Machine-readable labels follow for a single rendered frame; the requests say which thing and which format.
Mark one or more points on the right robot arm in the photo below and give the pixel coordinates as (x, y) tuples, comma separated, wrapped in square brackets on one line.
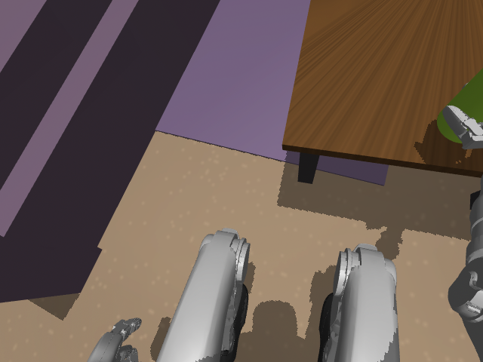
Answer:
[(465, 295)]

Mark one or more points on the bottle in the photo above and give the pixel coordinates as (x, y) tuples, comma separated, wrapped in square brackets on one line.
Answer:
[(470, 101)]

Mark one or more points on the right robot foot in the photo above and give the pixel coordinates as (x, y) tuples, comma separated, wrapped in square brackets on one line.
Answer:
[(324, 327)]

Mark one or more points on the right robot hand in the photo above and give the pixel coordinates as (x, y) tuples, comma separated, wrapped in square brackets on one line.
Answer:
[(459, 121)]

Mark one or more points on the left robot foot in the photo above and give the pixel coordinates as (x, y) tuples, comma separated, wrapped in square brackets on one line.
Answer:
[(229, 355)]

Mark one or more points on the sofa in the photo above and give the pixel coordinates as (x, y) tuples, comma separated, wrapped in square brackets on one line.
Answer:
[(83, 86)]

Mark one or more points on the left robot hand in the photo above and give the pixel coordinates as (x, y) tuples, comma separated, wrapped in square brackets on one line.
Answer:
[(110, 349)]

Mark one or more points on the coffee table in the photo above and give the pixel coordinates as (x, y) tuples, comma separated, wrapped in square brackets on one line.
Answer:
[(372, 77)]

